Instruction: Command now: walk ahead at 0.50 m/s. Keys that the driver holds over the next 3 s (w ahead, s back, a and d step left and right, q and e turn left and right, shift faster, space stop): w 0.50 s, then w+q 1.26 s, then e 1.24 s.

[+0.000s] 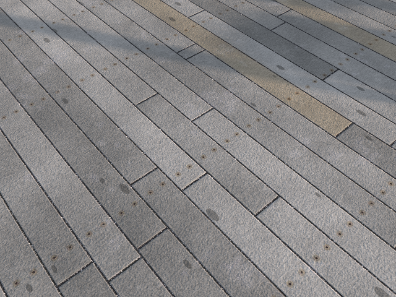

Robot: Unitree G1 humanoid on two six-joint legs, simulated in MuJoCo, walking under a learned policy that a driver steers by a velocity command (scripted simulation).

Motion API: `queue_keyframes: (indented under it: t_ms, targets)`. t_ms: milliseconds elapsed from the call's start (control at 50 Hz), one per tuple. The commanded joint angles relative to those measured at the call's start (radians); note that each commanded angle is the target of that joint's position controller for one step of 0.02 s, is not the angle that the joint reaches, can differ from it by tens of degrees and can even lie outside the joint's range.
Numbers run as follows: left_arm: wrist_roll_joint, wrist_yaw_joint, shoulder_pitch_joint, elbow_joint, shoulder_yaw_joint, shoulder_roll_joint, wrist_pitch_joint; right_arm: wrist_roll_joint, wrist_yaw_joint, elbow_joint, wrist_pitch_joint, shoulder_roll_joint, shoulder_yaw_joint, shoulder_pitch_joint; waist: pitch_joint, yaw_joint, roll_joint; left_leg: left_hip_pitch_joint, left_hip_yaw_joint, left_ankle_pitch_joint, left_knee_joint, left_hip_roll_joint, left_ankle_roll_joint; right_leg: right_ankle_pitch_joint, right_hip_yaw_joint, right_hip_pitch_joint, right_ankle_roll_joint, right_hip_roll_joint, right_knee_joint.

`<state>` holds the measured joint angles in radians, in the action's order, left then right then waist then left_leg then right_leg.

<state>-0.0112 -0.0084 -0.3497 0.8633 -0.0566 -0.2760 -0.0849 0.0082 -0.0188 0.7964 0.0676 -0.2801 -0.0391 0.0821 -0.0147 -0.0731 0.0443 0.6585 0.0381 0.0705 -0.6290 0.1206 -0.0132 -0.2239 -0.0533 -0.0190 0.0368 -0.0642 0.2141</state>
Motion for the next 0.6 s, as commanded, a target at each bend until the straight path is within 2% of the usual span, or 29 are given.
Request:
queue_keyframes:
  t_ms: [20,80,100,120,140,160,180,200,220,240,260,280,300,320,360,400,420,440,480,500,520,540,600]
  targets:
    - [-0.009,0.008,-0.028,-0.021,-0.043,-0.18,0.002,0.007,-0.015,-0.095,0.02,-0.057,-0.007,-0.12,-0.059,-0.005,-0.096,-0.03,-0.017,0.006,0.081,-0.028,0.017,0.185,0.132,-0.028,0.16,0.295,-0.054]
    - [-0.011,0.014,-0.025,-0.005,-0.047,-0.186,0.02,0.007,-0.027,-0.105,0.026,-0.09,-0.017,-0.107,-0.042,0.023,-0.109,-0.062,-0.03,-0.121,0.123,-0.051,0.057,0.306,0.143,0.071,0.136,0.327,0.021]
    - [-0.012,0.016,-0.006,-0.003,-0.05,-0.198,0.025,0.007,-0.026,-0.094,0.028,-0.106,-0.025,-0.049,-0.01,0.061,-0.13,-0.158,-0.048,-0.144,0.138,-0.072,0.075,0.431,0.139,0.071,0.122,0.324,0.082]
    - [-0.011,0.018,0.011,-0.005,-0.045,-0.186,0.031,0.003,-0.021,-0.057,0.028,-0.141,-0.046,0.071,0.063,0.126,-0.116,-0.325,-0.084,-0.142,0.162,-0.106,0.101,0.585,0.096,0.053,0.096,0.277,0.228]
    - [0.003,0.021,0.004,-0.019,-0.026,-0.145,0.032,-0.004,-0.011,-0.013,0.027,-0.201,-0.07,0.246,0.201,0.193,-0.074,-0.608,-0.016,-0.111,0.117,-0.037,0.147,0.514,0.051,-0.078,0.062,0.224,0.468]
    - [0.009,0.013,-0.106,-0.048,0.007,-0.043,0.013,-0.018,-0.005,0.007,0.019,-0.31,-0.098,0.358,0.352,0.17,0.157,-1.014,0.426,-0.252,0.154,0.219,0.308,0.132,0.0,-0.496,-0.019,0.068,0.87]
    - [0.002,0.009,-0.084,-0.03,0.005,-0.068,-0.011,-0.001,-0.009,0.014,0.015,-0.236,-0.078,0.382,0.411,0.191,0.212,-1.071,0.691,-0.391,0.311,0.271,0.349,-0.352,0.137,-0.659,-0.023,0.013,1.027]
    - [-0.028,0.001,-0.002,-0.05,-0.019,-0.153,-0.025,0.002,-0.007,0.004,0.015,-0.183,-0.058,0.312,0.259,0.187,0.137,-0.965,0.566,-0.462,0.331,0.241,0.296,-0.313,0.167,-0.76,-0.004,0.078,1.1]
    - [-0.033,0.001,0.064,-0.068,-0.017,-0.153,-0.031,-0.001,-0.005,-0.013,0.014,-0.155,-0.05,0.241,0.162,0.164,0.072,-0.827,0.439,-0.425,0.347,0.205,0.262,-0.221,0.135,-0.765,0.007,0.133,1.071]
    - [-0.016,0.007,0.105,-0.073,-0.019,-0.142,-0.027,-0.008,-0.007,-0.019,0.014,-0.123,-0.04,0.181,0.078,0.138,0.013,-0.686,0.343,-0.351,0.386,0.162,0.242,-0.146,0.115,-0.735,0.007,0.169,1.003]
    - [-0.002,0.01,0.102,-0.067,-0.024,-0.137,-0.02,-0.019,-0.012,-0.023,0.022,-0.097,-0.032,0.163,0.04,0.11,0.044,-0.579,0.26,-0.162,0.397,0.126,0.22,-0.099,0.125,-0.656,0.008,0.198,0.946]
    - [-0.003,0.009,0.059,-0.062,-0.021,-0.108,-0.008,-0.02,-0.013,-0.022,0.024,-0.103,-0.034,0.138,0.057,0.072,0.075,-0.543,0.242,-0.177,0.431,0.121,0.234,-0.063,0.124,-0.612,-0.004,0.207,0.92]
    - [-0.001,0.013,0.053,-0.05,-0.019,-0.096,0.005,-0.016,-0.014,-0.02,0.03,-0.091,-0.034,0.133,0.05,0.068,0.044,-0.508,0.211,-0.172,0.464,0.098,0.235,-0.04,0.119,-0.59,-0.008,0.212,0.906]
    - [-0.002,0.014,0.056,-0.056,-0.016,-0.08,0.013,-0.016,-0.01,-0.012,0.036,-0.12,-0.04,0.136,0.04,0.056,0.058,-0.48,0.192,-0.142,0.485,0.115,0.254,-0.015,0.116,-0.595,-0.021,0.215,0.876]
    - [0.007,0.016,0.121,-0.079,-0.014,-0.08,0.018,-0.008,-0.002,0.005,0.039,-0.13,-0.044,0.159,0.002,0.066,0.016,-0.493,0.14,-0.07,0.507,0.109,0.263,0.062,0.116,-0.654,-0.046,0.222,0.764]
    - [0.011,0.015,0.178,-0.09,-0.012,-0.07,0.015,-0.009,0.008,0.019,0.033,-0.138,-0.046,0.187,-0.003,0.081,-0.004,-0.519,0.091,-0.068,0.52,0.087,0.241,0.186,0.108,-0.672,-0.052,0.213,0.65]
    - [0.011,0.01,0.211,-0.098,-0.008,-0.061,0.01,-0.005,0.012,0.026,0.031,-0.137,-0.045,0.204,-0.018,0.095,0.01,-0.513,0.053,-0.004,0.515,0.071,0.229,0.23,0.096,-0.659,-0.052,0.204,0.579]
    - [0.006,0.004,0.245,-0.109,0.0,-0.042,0.005,-0.004,0.014,0.031,0.029,-0.153,-0.048,0.208,-0.028,0.103,0.032,-0.507,0.031,-0.022,0.519,0.066,0.221,0.281,0.082,-0.633,-0.052,0.194,0.502]
    - [0.0,-0.005,0.331,-0.121,0.001,-0.05,0.001,0.001,0.019,0.058,0.026,-0.142,-0.048,0.262,-0.047,0.142,0.019,-0.526,0.004,-0.066,0.524,0.052,0.208,0.35,0.057,-0.596,-0.048,0.169,0.409]
    - [-0.002,-0.01,0.354,-0.134,0.004,-0.044,-0.002,0.006,0.019,0.066,0.022,-0.158,-0.05,0.285,-0.046,0.149,0.006,-0.556,0.015,-0.07,0.516,0.069,0.21,0.344,0.052,-0.6,-0.046,0.157,0.381]
    - [-0.001,-0.016,0.386,-0.146,0.004,-0.046,-0.006,0.012,0.02,0.078,0.015,-0.155,-0.051,0.31,-0.057,0.158,-0.006,-0.592,0.027,-0.061,0.499,0.083,0.209,0.331,0.06,-0.61,-0.042,0.15,0.351]
    - [-0.004,-0.021,0.404,-0.16,0.005,-0.047,-0.009,0.013,0.021,0.087,0.008,-0.165,-0.054,0.32,-0.063,0.155,0.008,-0.617,0.05,-0.065,0.479,0.108,0.208,0.313,0.075,-0.611,-0.035,0.149,0.327]
    - [-0.003,-0.032,0.389,-0.164,-0.008,-0.088,-0.021,0.018,0.03,0.093,-0.008,-0.173,-0.062,0.313,-0.05,0.117,0.019,-0.697,0.094,0.007,0.402,0.138,0.189,0.209,0.086,-0.566,-0.008,0.128,0.27]
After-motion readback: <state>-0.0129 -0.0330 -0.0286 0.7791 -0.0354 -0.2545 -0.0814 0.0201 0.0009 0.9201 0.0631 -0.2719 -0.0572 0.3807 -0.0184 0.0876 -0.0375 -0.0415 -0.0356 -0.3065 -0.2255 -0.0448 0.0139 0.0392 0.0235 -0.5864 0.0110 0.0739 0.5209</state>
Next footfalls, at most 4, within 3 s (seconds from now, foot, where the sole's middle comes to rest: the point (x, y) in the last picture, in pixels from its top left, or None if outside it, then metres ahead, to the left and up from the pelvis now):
0.14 left None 0.26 0.15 -0.78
0.66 right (251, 277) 0.56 -0.10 -0.78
1.18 left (170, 212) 0.80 0.21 -0.78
1.66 right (196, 146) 1.13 0.14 -0.78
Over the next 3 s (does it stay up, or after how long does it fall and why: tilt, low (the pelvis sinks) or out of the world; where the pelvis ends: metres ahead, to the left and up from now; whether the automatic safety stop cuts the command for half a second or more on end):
stays up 1.14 0.27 -0.01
